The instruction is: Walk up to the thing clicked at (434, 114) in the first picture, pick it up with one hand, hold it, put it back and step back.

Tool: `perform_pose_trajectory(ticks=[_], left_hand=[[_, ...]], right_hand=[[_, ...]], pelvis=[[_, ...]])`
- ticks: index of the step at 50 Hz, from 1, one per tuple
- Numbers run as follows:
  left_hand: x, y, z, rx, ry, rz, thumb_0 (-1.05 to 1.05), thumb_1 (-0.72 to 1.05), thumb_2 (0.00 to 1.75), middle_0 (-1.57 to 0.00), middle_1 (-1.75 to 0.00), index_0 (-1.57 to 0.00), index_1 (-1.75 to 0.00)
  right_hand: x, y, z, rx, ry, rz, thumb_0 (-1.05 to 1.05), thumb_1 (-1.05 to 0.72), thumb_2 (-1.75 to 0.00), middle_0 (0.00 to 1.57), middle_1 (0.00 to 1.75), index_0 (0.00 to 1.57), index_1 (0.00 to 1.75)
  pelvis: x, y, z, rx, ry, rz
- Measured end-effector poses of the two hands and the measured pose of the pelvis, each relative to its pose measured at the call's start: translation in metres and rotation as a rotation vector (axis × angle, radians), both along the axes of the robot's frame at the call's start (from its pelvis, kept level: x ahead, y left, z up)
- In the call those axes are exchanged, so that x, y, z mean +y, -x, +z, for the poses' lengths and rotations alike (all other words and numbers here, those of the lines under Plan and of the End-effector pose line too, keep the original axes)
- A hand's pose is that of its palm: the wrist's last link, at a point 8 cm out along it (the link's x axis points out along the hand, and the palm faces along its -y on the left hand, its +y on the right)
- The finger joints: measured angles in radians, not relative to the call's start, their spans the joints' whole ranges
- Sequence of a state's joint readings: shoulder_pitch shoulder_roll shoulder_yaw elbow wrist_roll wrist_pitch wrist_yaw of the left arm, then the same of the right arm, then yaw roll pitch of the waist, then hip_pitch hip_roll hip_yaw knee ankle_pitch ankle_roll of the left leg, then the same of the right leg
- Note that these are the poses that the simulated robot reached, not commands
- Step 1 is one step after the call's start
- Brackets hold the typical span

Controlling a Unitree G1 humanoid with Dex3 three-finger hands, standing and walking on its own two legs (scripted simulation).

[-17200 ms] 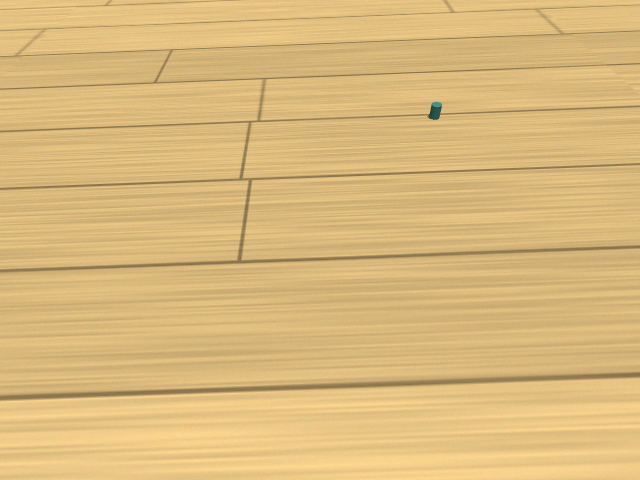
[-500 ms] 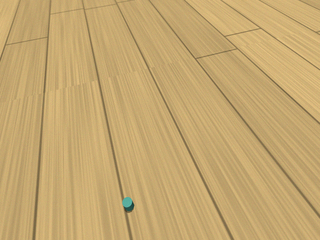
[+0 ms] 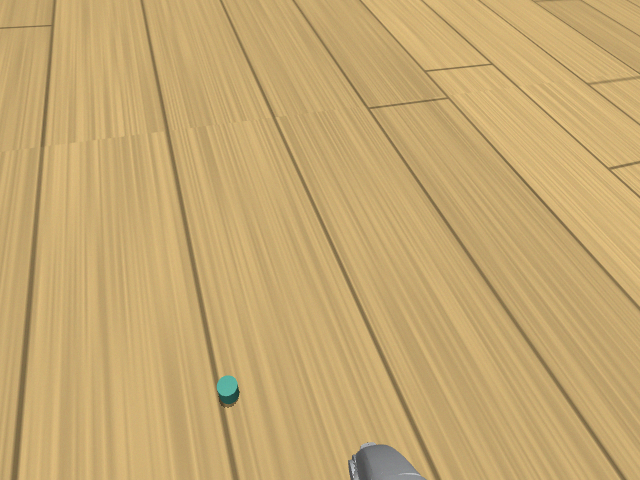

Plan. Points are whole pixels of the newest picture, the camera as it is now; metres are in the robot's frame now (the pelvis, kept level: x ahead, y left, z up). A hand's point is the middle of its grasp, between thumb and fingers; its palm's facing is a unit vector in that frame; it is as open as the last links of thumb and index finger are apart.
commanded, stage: walk up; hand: left
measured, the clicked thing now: (228, 389) +0.43 +0.21 -0.72
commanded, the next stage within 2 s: stand in 1.72 s
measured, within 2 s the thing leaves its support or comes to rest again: neither
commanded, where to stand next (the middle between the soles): +0.06 -0.04 m, yaw +2 degrees
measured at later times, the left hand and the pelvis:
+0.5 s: hand out of the picture +0.07 +0.27 -0.15, palm faces +0.04 -0.89 -0.46, open 7.4 cm; pelvis -0.03 -0.02 -0.02, yaw +4 degrees
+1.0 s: hand out of the picture +0.02 +0.23 -0.16, palm faces -0.02 -0.93 -0.36, open 7.4 cm; pelvis -0.02 -0.05 -0.01, yaw +0 degrees
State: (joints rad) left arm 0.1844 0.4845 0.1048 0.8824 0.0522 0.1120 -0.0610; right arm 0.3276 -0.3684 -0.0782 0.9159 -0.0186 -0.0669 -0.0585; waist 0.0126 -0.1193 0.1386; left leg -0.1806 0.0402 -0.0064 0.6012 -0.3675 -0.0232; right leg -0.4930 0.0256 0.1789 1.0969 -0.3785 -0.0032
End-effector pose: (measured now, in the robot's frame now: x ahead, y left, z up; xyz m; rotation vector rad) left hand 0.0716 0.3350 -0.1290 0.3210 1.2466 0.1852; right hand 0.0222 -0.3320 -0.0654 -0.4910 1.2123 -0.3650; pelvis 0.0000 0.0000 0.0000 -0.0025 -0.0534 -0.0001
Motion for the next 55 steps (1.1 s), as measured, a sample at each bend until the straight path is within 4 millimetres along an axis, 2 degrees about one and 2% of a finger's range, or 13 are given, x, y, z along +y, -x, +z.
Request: perform_pose_trajectory(ticks=[4,9,13,16,21,26,29,33,36,41,45,50,55], left_hand=[[-0.022,-0.012,-0.002,-0.016,0.013,-0.013,0.00,0.91,0.90,-0.20,-0.30,-0.20,-0.30],[-0.059,-0.026,-0.004,-0.058,-0.003,-0.036,0.00,0.91,0.90,-0.20,-0.30,-0.20,-0.30],[-0.083,-0.030,0.007,-0.101,0.006,-0.050,0.00,0.91,0.90,-0.20,-0.30,-0.20,-0.30],[-0.089,-0.032,0.014,-0.141,-0.001,-0.052,0.00,0.90,0.90,-0.20,-0.30,-0.20,-0.31],[-0.067,-0.019,0.022,-0.195,-0.066,-0.024,0.00,0.90,0.90,-0.21,-0.31,-0.21,-0.31],[-0.019,0.019,0.021,-0.160,-0.136,0.020,0.00,0.90,0.90,-0.21,-0.31,-0.21,-0.31],[0.004,0.041,0.015,-0.113,-0.146,0.065,0.00,0.90,0.90,-0.20,-0.30,-0.20,-0.31],[0.016,0.063,0.011,-0.049,-0.127,0.096,0.00,0.91,0.90,-0.20,-0.30,-0.20,-0.30],[0.016,0.075,0.008,-0.010,-0.098,0.093,0.00,0.91,0.90,-0.20,-0.30,-0.20,-0.30],[-0.001,0.084,0.003,0.037,-0.034,0.069,0.00,0.91,0.90,-0.20,-0.30,-0.20,-0.30],[-0.027,0.077,0.003,0.043,0.003,0.038,0.00,0.91,0.90,-0.20,-0.30,-0.20,-0.30],[-0.062,0.057,0.003,-0.018,-0.026,0.006,0.00,0.91,0.90,-0.20,-0.30,-0.20,-0.30],[-0.086,0.042,0.015,-0.075,-0.040,-0.010,0.00,0.90,0.90,-0.20,-0.30,-0.20,-0.31]], right_hand=[[-0.029,0.010,0.004,0.017,0.024,-0.005,0.01,-0.90,-0.90,0.21,0.30,0.21,0.30],[-0.059,0.002,-0.024,0.028,-0.012,-0.012,0.01,-0.90,-0.90,0.20,0.30,0.21,0.30],[-0.054,-0.016,-0.041,0.006,-0.071,-0.002,0.01,-0.90,-0.90,0.20,0.30,0.20,0.30],[-0.042,-0.027,-0.050,-0.005,-0.125,0.035,0.01,-0.90,-0.90,0.20,0.30,0.20,0.30],[-0.018,-0.039,-0.061,0.019,-0.187,0.111,0.01,-0.90,-0.90,0.20,0.30,0.20,0.30],[0.004,-0.048,-0.062,-0.025,-0.194,0.148,0.01,-0.90,-0.90,0.20,0.30,0.20,0.30],[0.018,-0.041,-0.060,-0.052,-0.178,0.153,0.01,-0.90,-0.90,0.20,0.30,0.20,0.30],[0.029,-0.028,-0.046,-0.055,-0.160,0.147,0.01,-0.90,-0.90,0.20,0.30,0.21,0.30],[0.025,-0.019,-0.032,-0.069,-0.127,0.133,0.01,-0.90,-0.90,0.21,0.30,0.21,0.30],[-0.004,-0.001,-0.008,-0.083,-0.056,0.095,0.01,-0.90,-0.90,0.21,0.30,0.21,0.30],[-0.034,0.011,0.001,-0.061,-0.033,0.072,0.01,-0.90,-0.90,0.21,0.30,0.21,0.30],[-0.069,0.009,-0.022,-0.016,-0.050,0.048,0.01,-0.90,-0.90,0.20,0.30,0.21,0.30],[-0.062,-0.006,-0.047,-0.006,-0.125,0.035,0.01,-0.90,-0.90,0.20,0.30,0.20,0.30]], pelvis=[[-0.015,-0.003,-0.003,-0.007,0.000,-0.014],[-0.038,-0.002,-0.017,-0.011,0.024,-0.002],[-0.044,0.004,-0.013,-0.008,0.008,0.006],[-0.044,0.006,-0.012,0.003,0.006,0.020],[-0.036,0.016,-0.014,0.016,0.008,0.059],[-0.014,0.030,-0.022,0.020,-0.001,0.073],[0.000,0.034,-0.025,0.009,-0.014,0.067],[0.003,0.036,-0.016,0.000,-0.006,0.061],[0.000,0.037,-0.010,-0.009,-0.004,0.046],[-0.011,0.034,-0.004,-0.020,-0.003,0.017],[-0.025,0.028,-0.001,-0.019,0.000,-0.001],[-0.050,0.021,-0.013,-0.016,0.019,0.004],[-0.057,0.022,-0.012,-0.016,0.013,0.014]])
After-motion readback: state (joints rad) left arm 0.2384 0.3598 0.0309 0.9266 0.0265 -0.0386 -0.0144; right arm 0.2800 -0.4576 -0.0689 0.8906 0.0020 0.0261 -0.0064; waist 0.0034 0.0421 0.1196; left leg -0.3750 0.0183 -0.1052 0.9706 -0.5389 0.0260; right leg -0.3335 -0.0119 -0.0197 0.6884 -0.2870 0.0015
